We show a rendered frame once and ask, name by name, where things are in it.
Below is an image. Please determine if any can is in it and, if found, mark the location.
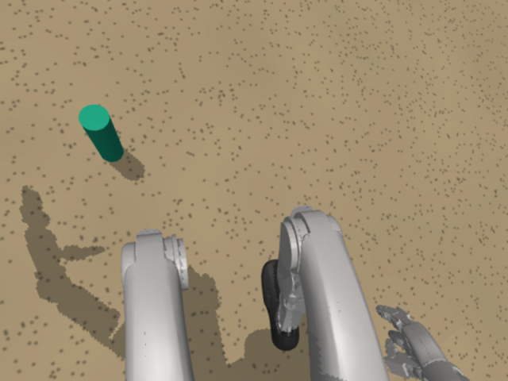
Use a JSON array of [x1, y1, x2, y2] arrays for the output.
[[79, 105, 124, 162]]

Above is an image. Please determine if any right robot hand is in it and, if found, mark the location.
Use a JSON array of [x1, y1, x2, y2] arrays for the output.
[[376, 306, 448, 380]]

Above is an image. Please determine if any right robot foot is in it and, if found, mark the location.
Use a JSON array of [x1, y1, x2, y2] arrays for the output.
[[261, 260, 299, 351]]

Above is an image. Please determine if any right robot arm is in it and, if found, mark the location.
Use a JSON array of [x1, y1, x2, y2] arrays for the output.
[[421, 361, 471, 381]]

